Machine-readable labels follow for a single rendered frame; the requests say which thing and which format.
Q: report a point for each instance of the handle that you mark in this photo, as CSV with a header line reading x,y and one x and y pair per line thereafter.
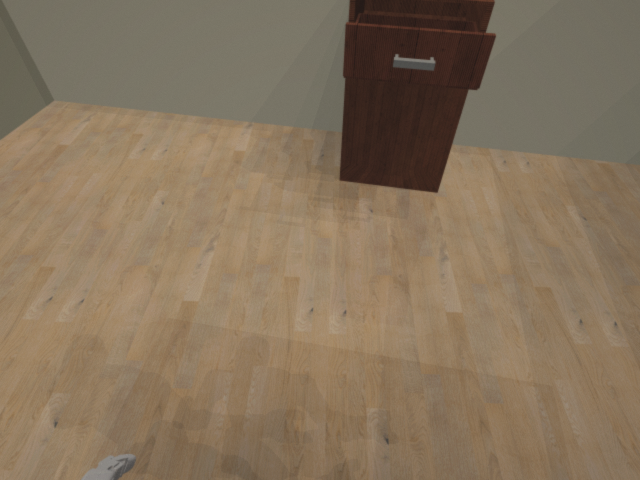
x,y
414,63

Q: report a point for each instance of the drawer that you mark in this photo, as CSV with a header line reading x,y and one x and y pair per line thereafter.
x,y
461,53

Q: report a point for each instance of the left robot hand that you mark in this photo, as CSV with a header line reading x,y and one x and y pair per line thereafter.
x,y
111,468

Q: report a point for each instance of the cabinet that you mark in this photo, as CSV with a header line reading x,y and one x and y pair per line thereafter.
x,y
396,134

